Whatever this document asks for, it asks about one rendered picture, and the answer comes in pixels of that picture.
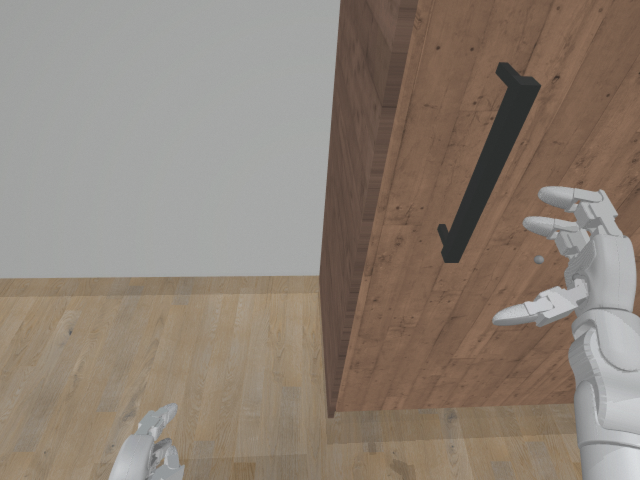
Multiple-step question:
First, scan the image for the right robot hand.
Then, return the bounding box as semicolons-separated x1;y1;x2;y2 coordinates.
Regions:
492;186;637;327

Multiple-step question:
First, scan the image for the left robot hand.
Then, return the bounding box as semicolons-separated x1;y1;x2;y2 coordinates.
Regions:
108;403;185;480

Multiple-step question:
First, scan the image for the robot right forearm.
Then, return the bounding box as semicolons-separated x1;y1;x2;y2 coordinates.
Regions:
568;307;640;480

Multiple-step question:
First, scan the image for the handle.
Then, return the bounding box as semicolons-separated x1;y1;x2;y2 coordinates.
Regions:
437;62;541;263

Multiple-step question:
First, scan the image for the wardrobe door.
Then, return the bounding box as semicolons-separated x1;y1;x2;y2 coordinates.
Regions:
336;0;640;412

